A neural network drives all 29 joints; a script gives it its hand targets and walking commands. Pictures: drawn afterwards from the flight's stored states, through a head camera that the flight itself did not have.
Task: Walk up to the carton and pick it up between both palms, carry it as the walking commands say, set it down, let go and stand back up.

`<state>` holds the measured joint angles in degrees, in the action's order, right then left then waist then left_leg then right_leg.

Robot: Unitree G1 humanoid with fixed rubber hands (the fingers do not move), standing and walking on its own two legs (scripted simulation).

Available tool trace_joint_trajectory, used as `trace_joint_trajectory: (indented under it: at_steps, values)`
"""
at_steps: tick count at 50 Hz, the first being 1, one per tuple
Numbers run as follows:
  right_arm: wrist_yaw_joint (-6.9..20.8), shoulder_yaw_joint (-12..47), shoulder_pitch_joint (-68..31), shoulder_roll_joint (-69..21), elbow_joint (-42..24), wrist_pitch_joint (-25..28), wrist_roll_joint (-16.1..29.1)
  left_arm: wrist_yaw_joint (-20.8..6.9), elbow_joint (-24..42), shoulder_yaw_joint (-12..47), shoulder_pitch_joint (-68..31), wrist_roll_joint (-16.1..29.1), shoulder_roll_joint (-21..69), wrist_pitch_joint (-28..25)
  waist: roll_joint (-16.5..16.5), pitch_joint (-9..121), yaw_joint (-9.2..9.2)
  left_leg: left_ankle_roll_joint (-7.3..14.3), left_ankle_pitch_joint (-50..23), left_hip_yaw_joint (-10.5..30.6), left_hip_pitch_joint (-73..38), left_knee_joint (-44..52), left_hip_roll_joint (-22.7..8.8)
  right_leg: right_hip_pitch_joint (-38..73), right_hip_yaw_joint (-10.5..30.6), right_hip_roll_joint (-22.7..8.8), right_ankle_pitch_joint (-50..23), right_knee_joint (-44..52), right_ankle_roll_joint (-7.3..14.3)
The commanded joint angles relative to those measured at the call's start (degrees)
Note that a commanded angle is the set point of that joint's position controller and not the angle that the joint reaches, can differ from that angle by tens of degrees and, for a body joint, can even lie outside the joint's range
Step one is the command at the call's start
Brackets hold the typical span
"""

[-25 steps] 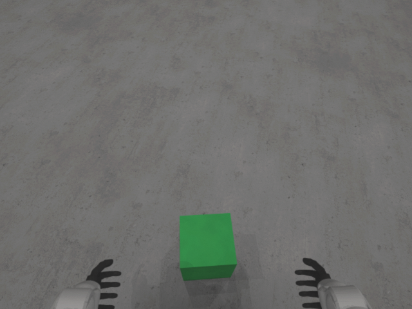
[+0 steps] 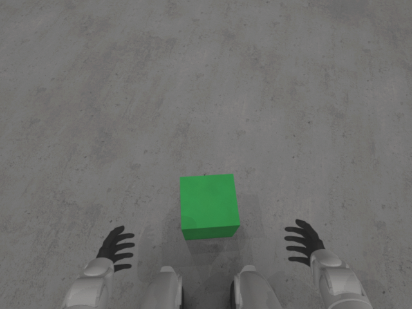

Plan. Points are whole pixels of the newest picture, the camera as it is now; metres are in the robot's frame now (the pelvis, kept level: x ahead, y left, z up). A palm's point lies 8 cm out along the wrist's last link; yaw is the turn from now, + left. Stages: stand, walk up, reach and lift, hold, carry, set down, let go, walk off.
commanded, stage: reach and lift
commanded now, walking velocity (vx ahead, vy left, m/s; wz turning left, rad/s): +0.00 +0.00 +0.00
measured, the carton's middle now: (207, 208) +0.45 -0.01 -0.58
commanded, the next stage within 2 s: none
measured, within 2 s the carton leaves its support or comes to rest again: neither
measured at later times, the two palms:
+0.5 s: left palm (129, 197) +0.36 +0.19 -0.13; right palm (292, 194) +0.37 -0.20 -0.13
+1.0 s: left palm (139, 160) +0.47 +0.19 -0.16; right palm (280, 158) +0.48 -0.19 -0.16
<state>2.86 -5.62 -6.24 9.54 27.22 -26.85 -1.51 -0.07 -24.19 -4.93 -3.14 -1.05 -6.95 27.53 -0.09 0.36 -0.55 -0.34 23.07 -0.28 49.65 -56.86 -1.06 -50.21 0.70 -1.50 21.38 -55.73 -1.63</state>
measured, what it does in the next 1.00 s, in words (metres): lowers itself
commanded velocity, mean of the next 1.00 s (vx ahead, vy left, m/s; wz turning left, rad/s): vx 0.00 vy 0.00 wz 0.00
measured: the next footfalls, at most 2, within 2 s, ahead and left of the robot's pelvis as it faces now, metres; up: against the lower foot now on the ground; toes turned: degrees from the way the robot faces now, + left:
none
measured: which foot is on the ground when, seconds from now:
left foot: down 0.00-1.00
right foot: down 0.00-1.00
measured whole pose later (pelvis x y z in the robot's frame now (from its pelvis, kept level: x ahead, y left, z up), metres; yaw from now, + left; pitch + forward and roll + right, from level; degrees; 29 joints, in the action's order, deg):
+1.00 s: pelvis -0.01 -0.01 -0.05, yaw +1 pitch +47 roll +1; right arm -2.1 -17.0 -58.6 11.2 47.8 -6.1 -3.3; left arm 0.7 -49.0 -20.4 -57.9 -3.4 -11.4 4.8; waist 0.1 6.2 -0.3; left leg -1.9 18.8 1.8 88.9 -61.3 0.1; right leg -89.9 2.1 0.2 17.8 -61.2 -1.2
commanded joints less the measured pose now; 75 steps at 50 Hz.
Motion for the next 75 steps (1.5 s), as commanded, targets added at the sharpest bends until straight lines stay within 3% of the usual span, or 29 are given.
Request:
trace_joint_trajectory:
  at_steps: [1, 9, 18, 26, 33, 39, 47, 51, 55, 64, 75]
  values:
    - [-0.4, -1.74, -9.75, 4.79, -4.45, 0.57, -0.08, 0.71, 4.31, -1.83, -10.4, 0.4, -4.75, -0.63, -0.81, 16.69, 0.13, -1.04, -0.19, -0.93, -8.53, 8.6, 2.54, 7.41, -2.34, 3.22, 1.67, 6.98, 2.09]
    - [-2.48, -3.67, -26.18, 4.97, 1.99, 0.93, 0.16, 1.37, -4.28, -3.58, -27.28, 1.19, -5.91, -0.95, 1.09, 23.01, -0.26, -0.92, 0.96, -2.21, -3.75, 5.79, 3.2, 5.34, -2.62, 3.06, 2.63, 4.76, 0.99]
    - [-4.44, -6.66, -39.05, 5.32, 8.09, 6.25, 0.65, 2.24, -11.4, -7.04, -41.39, 0.23, -7.04, -6.86, 1.13, 33.6, 0.05, -1.16, -3.13, -2.69, 2.02, 3.22, 4.09, 0.8, -3.13, 3.95, -1.48, 2.18, -0.07]
    - [-5.23, -8.56, -47.79, 6.48, 11.09, 13.3, 0.85, 2.75, -13.18, -9.34, -49.61, -0.24, -7.83, -14.16, 0.78, 44.9, -0.06, -2.61, -12.85, -2.59, 3.69, 0.7, 4.81, -0.85, -2.53, 5.46, -11.65, -0.76, -0.31]
    - [-5.66, -8.37, -55.72, 6.97, 13.96, 18.23, 1.94, 2.01, -17.07, -11.9, -58.1, -0.48, -10.59, -19.61, 0.63, 51.54, -0.59, -2.15, -20.3, -2.91, 6.76, -1.69, 5.35, -1.53, -1.79, 5.91, -18.5, -3.22, -0.62]
    - [-5.52, -9.14, -61.14, 7.55, 16.2, 20.27, 1.01, 1.35, -20.69, -13.67, -62.7, -0.67, -10.89, -22.16, 0.76, 56.16, -0.89, -2.07, -24.88, -3.24, 9.65, -2.18, 5.52, -2.43, -1.7, 5.97, -23.23, -4.05, -0.93]
    - [-5.18, -11.69, -62.59, 7.01, 15.03, 21.7, -1.83, 0.86, -19.33, -15.69, -64.51, -2.13, -10.44, -23.72, 1.25, 62.18, 0.07, -2.11, -31.43, -2.52, 12.35, -2.5, 5.84, -2.26, -1.89, 6.05, -31.69, -4.51, -1.13]
    - [-4.65, -12.82, -62.68, 6.43, 14.75, 22.09, -2.5, 0.66, -19.02, -16.9, -64.27, -3.19, -9.97, -23.95, 1.33, 60.94, -0.03, -2.13, -30.47, -2.41, 15.3, -3.16, 5.94, -5.55, -1.96, 5.96, -30.53, -4.9, -1.26]
    - [-4.07, -13.9, -64.43, 6.18, 16.74, 22.16, -2.83, 0.69, -20.47, -17.28, -65.71, -3.46, -9.0, -23.8, 1.14, 57.25, 0.03, -2.37, -25.21, -2.51, 20.17, -5.49, 5.89, -12.8, -2.39, 6.02, -24.51, -7.0, -1.29]
    - [-4.71, -13.92, -70.03, 9.2, 19.31, 21.5, -1.67, 2.66, -20.86, -15.56, -71.36, -1.75, -10.75, -22.69, 0.26, 59.3, 0.25, -3.33, -14.74, -4.08, 27.19, -17.63, 6.05, -24.62, -4.17, 6.58, -12.49, -19.22, -1.11]
    - [-7.01, -8.51, -74.67, 13.29, 16.97, 20.92, 4.28, 5.86, -18.51, -10.5, -75.66, 4.09, -14.06, -21.95, 0.24, 67.96, 0.4, -3.27, -14.3, -5.16, 33.0, -31.38, 6.41, -29.09, -5.09, 6.31, -13.01, -32.82, -1.22]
